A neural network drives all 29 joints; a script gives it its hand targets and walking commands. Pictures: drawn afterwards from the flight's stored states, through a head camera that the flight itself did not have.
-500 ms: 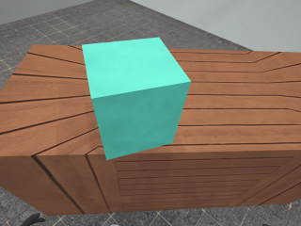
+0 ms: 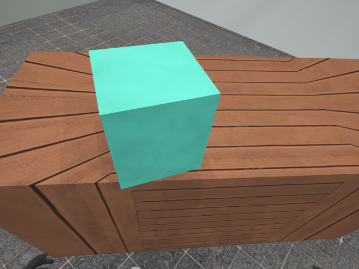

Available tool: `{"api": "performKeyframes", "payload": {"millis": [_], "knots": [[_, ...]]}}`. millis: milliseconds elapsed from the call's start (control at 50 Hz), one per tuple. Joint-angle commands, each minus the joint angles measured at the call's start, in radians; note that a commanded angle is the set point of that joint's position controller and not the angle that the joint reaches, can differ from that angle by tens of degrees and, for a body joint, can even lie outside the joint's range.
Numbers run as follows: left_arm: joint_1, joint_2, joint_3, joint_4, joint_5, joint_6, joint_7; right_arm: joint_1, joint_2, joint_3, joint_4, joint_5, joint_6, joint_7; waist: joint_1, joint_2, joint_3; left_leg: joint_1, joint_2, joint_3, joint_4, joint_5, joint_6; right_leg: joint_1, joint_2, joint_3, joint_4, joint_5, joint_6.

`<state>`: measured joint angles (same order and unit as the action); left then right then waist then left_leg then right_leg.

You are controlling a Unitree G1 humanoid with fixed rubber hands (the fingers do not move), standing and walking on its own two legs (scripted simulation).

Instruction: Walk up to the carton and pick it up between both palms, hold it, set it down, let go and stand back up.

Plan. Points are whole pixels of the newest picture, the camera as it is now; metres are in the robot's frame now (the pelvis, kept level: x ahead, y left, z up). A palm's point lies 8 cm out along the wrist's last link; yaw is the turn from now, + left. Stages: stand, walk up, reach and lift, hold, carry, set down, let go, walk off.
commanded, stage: walk up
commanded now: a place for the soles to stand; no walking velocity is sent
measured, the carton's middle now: (151, 116) +0.45 +0.07 +0.10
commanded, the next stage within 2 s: none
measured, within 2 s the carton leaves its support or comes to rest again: neither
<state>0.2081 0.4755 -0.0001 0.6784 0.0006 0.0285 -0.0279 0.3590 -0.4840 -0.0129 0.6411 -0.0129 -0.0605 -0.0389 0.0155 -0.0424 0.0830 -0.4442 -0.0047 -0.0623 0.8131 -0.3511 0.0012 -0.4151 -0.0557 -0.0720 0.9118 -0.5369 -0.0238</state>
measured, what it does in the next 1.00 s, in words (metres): steps on the spot: left foot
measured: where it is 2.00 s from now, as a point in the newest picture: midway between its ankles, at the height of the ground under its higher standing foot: outside the picture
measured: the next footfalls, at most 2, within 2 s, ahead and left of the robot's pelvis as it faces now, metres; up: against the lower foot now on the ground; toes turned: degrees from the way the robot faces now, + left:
left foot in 0.86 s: +0.01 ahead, +0.06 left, +0.00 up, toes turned -2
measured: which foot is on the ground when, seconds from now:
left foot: down 0.00-0.70, up 0.72-0.84, down 0.86-1.00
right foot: down 0.00-1.00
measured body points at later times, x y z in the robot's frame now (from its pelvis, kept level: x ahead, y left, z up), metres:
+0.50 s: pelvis -0.01 -0.03 +0.00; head +0.02 -0.03 +0.45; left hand +0.11 +0.30 -0.08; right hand +0.09 -0.36 -0.07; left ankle +0.03 +0.12 -0.69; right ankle +0.01 -0.13 -0.70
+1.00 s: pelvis -0.01 -0.04 +0.00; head +0.03 -0.04 +0.45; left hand +0.11 +0.28 -0.09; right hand +0.09 -0.38 -0.08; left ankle +0.03 +0.11 -0.70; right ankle +0.01 -0.13 -0.70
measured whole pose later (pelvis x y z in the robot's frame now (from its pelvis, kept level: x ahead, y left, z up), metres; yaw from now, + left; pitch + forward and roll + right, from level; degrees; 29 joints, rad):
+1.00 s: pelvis -0.01 -0.04 +0.00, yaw -1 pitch -1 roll +1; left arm 0.22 0.48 0.00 0.68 0.00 0.02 -0.03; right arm 0.35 -0.48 -0.01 0.64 -0.01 -0.06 -0.04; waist 0.03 -0.04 0.09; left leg -0.44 0.00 -0.06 0.82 -0.37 0.00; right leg -0.42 -0.04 -0.08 0.87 -0.42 -0.04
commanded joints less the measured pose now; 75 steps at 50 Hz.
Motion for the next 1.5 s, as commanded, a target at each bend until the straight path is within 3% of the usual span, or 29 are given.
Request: {"api": "performKeyframes", "payload": {"millis": [0,40,100,200,240,280,360,400,500,540,560,580,660,720,800,900,940,980,1020,1100,1120,1160,1200,1240,1320,1380,1420,1440,1480], "knots": [[-0.008,0.144,0.101,-0.03,0.0,-0.017,0.008,-0.031,-0.265,-0.088,-0.008,-0.025,-0.012,-0.02,0.014,0.201,-0.081,0.006,0.19,-0.362,-0.251,0.259,0.209,0.006,0.02,0.086,-0.119,0.046,-0.025],[0.055,0.16,0.112,-0.003,0.021,-0.036,0.012,-0.028,-0.205,-0.067,0.0,-0.006,-0.004,-0.008,0.036,0.128,-0.102,-0.16,0.127,-0.242,-0.179,0.221,0.126,0.254,0.029,0.062,-0.258,0.162,-0.054],[0.014,0.291,0.135,-0.014,0.026,-0.051,0.014,-0.085,-0.195,-0.075,-0.016,0.005,0.005,-0.021,0.057,-0.1,-0.033,-0.222,-0.019,0.018,0.233,-0.227,0.032,0.15,-0.374,0.494,-0.553,0.04,-0.234],[-0.052,0.209,0.103,-0.039,0.017,-0.03,0.006,0.101,-0.183,-0.077,0.053,0.001,-0.023,-0.002,-0.035,-0.136,-0.101,0.079,-0.037,0.123,-0.146,-0.01,0.047,0.082,-0.187,0.128,-0.244,0.326,-0.131],[-0.025,0.149,0.096,-0.058,0.014,-0.019,0.009,0.055,-0.26,-0.085,0.039,-0.027,-0.032,-0.013,0.001,0.181,-0.132,0.126,0.162,-0.34,-0.279,0.141,0.134,-0.052,-0.062,0.057,0.022,0.165,-0.033],[-0.057,0.18,0.11,-0.071,0.01,-0.003,0.014,0.021,-0.307,-0.098,0.002,-0.014,-0.025,-0.013,-0.015,0.159,-0.055,0.027,0.299,-0.605,-0.345,0.04,0.291,-0.098,0.022,0.132,0.083,-0.148,-0.008],[0.056,0.192,0.127,-0.01,0.03,-0.037,0.012,-0.035,-0.203,-0.065,0.019,-0.004,-0.001,-0.003,0.034,0.066,-0.06,-0.21,0.109,-0.224,-0.169,-0.007,0.12,0.222,-0.022,0.165,-0.325,0.013,-0.064],[0.037,0.276,0.141,-0.033,0.038,-0.051,0.018,-0.07,-0.158,-0.058,0.0,0.001,0.008,-0.017,0.055,-0.136,-0.039,-0.302,-0.051,0.023,0.174,-0.219,0.035,0.197,-0.344,0.511,-0.595,-0.083,-0.161],[-0.07,0.211,0.103,-0.047,0.019,-0.038,0.01,0.121,-0.154,-0.07,0.064,0.001,-0.02,-0.003,-0.045,-0.133,-0.124,0.06,-0.033,0.17,-0.061,-0.02,0.047,0.074,-0.2,0.135,-0.307,0.425,-0.155],[-0.035,0.173,0.1,-0.055,0.019,-0.025,0.01,0.112,-0.205,-0.093,0.06,-0.017,-0.028,-0.011,-0.037,0.063,-0.109,0.132,0.067,-0.097,-0.21,0.148,0.079,-0.035,-0.111,0.063,-0.069,0.241,-0.081],[-0.014,0.124,0.094,-0.052,0.01,-0.013,0.007,0.031,-0.281,-0.089,0.018,-0.026,-0.034,-0.015,0.001,0.206,-0.07,0.079,0.256,-0.524,-0.339,0.05,0.179,-0.136,0.002,0.048,0.044,0.018,0.003],[-0.038,0.17,0.108,-0.053,0.004,0.0,0.012,0.023,-0.311,-0.092,0.013,-0.006,-0.032,-0.013,-0.014,0.148,-0.07,-0.001,0.324,-0.621,-0.359,0.001,0.282,-0.09,0.007,0.133,0.086,-0.154,0.003],[0.048,0.178,0.121,-0.004,0.026,-0.032,0.008,-0.067,-0.233,-0.065,0.006,-0.018,-0.006,-0.009,0.04,0.113,-0.062,-0.216,0.121,-0.241,-0.214,-0.003,0.139,0.19,0.004,0.106,-0.258,0.066,-0.043],[0.015,0.281,0.149,-0.035,0.033,-0.05,0.01,-0.054,-0.187,-0.067,0.013,0.0,0.001,-0.019,0.043,-0.104,-0.054,-0.235,-0.035,0.03,0.22,-0.199,0.036,0.154,-0.343,0.49,-0.57,-0.088,-0.2],[-0.082,0.197,0.101,-0.033,0.023,-0.037,0.011,0.11,-0.16,-0.068,0.068,0.005,-0.027,0.0,-0.035,-0.132,-0.086,0.033,-0.012,0.143,-0.065,-0.038,0.036,0.058,-0.198,0.137,-0.278,0.432,-0.164],[-0.035,0.167,0.102,-0.036,0.003,-0.005,0.015,0.002,-0.312,-0.091,0.018,-0.009,-0.024,-0.019,0.011,0.147,-0.063,-0.021,0.273,-0.561,-0.287,0.137,0.276,-0.036,0.013,0.129,0.018,-0.068,-0.006],[-0.009,0.169,0.109,-0.028,0.005,-0.033,0.017,-0.053,-0.257,-0.066,-0.002,-0.005,-0.017,-0.018,0.046,0.144,-0.117,-0.043,0.173,-0.322,-0.154,0.291,0.187,0.096,-0.012,0.143,-0.221,0.126,-0.041],[0.04,0.25,0.131,-0.001,0.037,-0.048,0.014,-0.057,-0.161,-0.057,-0.002,0.005,-0.006,-0.016,0.041,-0.133,-0.11,-0.201,-0.018,0.007,0.09,0.096,0.049,0.258,-0.194,0.346,-0.437,0.116,-0.128],[0.042,0.281,0.138,-0.029,0.029,-0.055,0.02,-0.045,-0.176,-0.059,0.012,0.01,-0.001,-0.021,0.051,-0.04,-0.092,-0.203,-0.02,0.034,0.24,-0.25,0.028,0.226,-0.365,0.434,-0.444,0.359,-0.248],[-0.078,0.207,0.097,-0.041,0.016,-0.039,0.019,0.112,-0.154,-0.071,0.051,0.001,-0.029,-0.007,-0.057,-0.115,-0.103,0.04,-0.033,0.158,-0.114,0.043,0.046,0.112,-0.182,0.105,-0.192,0.574,-0.148],[-0.075,0.177,0.096,-0.039,0.009,-0.033,0.014,0.127,-0.163,-0.082,0.068,-0.007,-0.028,-0.014,-0.046,-0.068,-0.126,0.097,-0.026,0.099,-0.118,0.168,0.06,0.049,-0.137,0.07,-0.153,0.44,-0.112],[-0.052,0.146,0.092,-0.063,0.003,-0.006,0.014,0.069,-0.299,-0.107,0.041,-0.02,-0.028,-0.018,-0.014,0.158,-0.103,0.065,0.274,-0.534,-0.283,0.144,0.229,-0.104,0.007,0.062,0.055,-0.017,-0.003],[-0.055,0.168,0.102,-0.057,0.006,-0.008,0.015,-0.016,-0.284,-0.088,0.023,-0.013,-0.026,-0.022,0.006,0.164,-0.027,-0.04,0.273,-0.537,-0.281,0.15,0.275,-0.015,0.007,0.113,-0.013,-0.084,-0.012],[0.017,0.167,0.106,0.004,0.012,-0.031,0.013,-0.09,-0.236,-0.074,0.005,-0.011,-0.009,-0.017,0.037,0.082,-0.092,-0.117,0.141,-0.296,-0.194,0.147,0.165,0.104,-0.025,0.125,-0.22,0.061,-0.038],[-0.006,0.277,0.134,-0.031,0.032,-0.047,0.009,-0.038,-0.205,-0.082,0.02,-0.001,-0.006,-0.019,0.025,-0.094,-0.044,-0.199,-0.011,0.075,0.236,-0.233,0.042,0.14,-0.366,0.443,-0.516,0.095,-0.254],[-0.091,0.219,0.109,-0.032,0.023,-0.039,0.011,0.11,-0.163,-0.068,0.048,0.007,-0.031,-0.009,-0.046,-0.107,-0.11,0.026,0.004,0.125,-0.097,-0.037,0.051,0.097,-0.223,0.156,-0.265,0.433,-0.153],[-0.056,0.148,0.088,-0.052,0.022,-0.03,0.014,0.126,-0.218,-0.094,0.053,-0.024,-0.035,-0.017,-0.026,0.046,-0.143,0.13,0.066,-0.101,-0.154,0.314,0.09,-0.028,-0.067,0.009,-0.016,0.283,-0.064],[-0.026,0.133,0.1,-0.062,0.009,-0.011,0.01,0.067,-0.286,-0.095,0.02,-0.017,-0.034,-0.014,-0.015,0.206,-0.15,0.116,0.266,-0.506,-0.268,0.253,0.229,-0.112,0.018,0.063,0.064,0.011,0.0],[-0.023,0.164,0.11,-0.035,0.011,-0.012,0.012,-0.027,-0.286,-0.089,0.0,-0.008,-0.027,-0.022,0.015,0.149,-0.075,-0.043,0.294,-0.518,-0.274,0.179,0.271,0.014,0.005,0.106,-0.043,-0.043,-0.011]]}}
